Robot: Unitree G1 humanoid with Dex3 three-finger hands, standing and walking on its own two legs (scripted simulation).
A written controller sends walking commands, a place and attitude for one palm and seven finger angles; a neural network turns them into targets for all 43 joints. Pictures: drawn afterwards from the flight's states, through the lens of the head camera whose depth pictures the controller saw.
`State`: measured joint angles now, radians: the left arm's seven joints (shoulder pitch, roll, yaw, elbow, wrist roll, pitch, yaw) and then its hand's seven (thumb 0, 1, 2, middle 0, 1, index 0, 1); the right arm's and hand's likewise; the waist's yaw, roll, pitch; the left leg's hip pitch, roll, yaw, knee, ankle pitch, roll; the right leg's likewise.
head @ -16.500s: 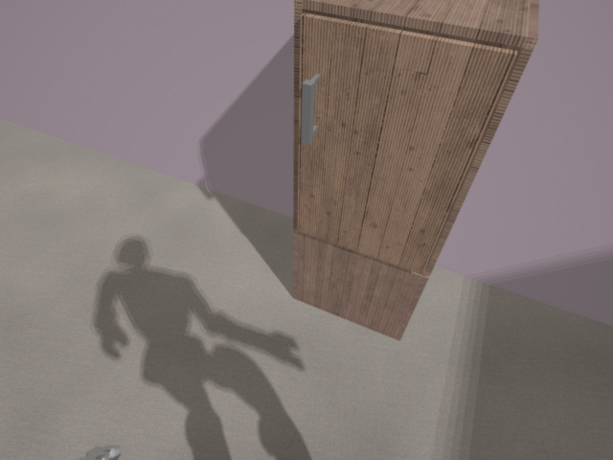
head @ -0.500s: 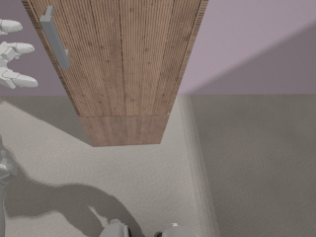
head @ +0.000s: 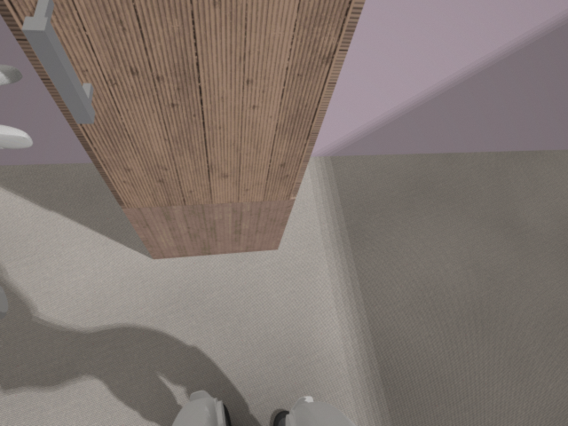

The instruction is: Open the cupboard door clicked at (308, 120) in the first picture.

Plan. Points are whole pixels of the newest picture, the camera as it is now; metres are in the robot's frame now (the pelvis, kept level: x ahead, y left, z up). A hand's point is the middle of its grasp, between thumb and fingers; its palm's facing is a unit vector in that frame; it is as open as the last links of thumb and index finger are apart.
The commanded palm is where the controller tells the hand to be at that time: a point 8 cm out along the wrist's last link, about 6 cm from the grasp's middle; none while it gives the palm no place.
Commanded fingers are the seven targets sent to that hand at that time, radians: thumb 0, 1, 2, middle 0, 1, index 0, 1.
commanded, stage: move the hooked fingers beside the handle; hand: left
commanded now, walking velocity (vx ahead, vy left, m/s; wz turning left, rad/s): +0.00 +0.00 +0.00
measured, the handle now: (66, 65) +0.55 +0.22 +0.12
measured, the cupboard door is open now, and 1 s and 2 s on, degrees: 0 0 0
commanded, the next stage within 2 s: slide the fingers in behind the handle in 0.64 s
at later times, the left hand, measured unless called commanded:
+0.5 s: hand out of the picture +0.50 +0.29 +0.12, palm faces +0.06 -1.00 +0.00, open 14.0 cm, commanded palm +0.49 +0.33 +0.11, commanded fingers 0.00 -0.50 0.30 -0.30 -1.20 -0.30 -1.20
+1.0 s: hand (10, 96) +0.50 +0.28 +0.12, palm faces +0.03 -1.00 +0.02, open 14.0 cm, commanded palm +0.48 +0.32 +0.11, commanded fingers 0.00 -0.50 0.30 -0.30 -1.20 -0.30 -1.20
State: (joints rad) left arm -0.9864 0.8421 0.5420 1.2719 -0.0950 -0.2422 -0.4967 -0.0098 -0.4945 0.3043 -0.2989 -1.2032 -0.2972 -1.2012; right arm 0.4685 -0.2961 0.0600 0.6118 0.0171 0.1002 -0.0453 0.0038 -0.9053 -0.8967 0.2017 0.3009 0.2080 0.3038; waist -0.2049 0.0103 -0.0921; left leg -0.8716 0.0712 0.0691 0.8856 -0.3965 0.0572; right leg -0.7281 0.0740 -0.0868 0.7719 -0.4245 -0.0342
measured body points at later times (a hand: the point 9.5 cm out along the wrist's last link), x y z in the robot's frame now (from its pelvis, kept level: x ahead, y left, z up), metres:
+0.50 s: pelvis -0.01 +0.00 +0.00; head +0.11 +0.04 +0.43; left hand +0.49 +0.34 +0.13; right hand -0.01 -0.28 -0.10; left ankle +0.00 +0.08 -0.69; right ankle -0.04 -0.11 -0.69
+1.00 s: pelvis -0.01 +0.00 +0.00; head +0.12 +0.04 +0.43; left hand +0.49 +0.33 +0.12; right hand -0.06 -0.27 -0.09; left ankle +0.00 +0.08 -0.69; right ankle -0.04 -0.11 -0.69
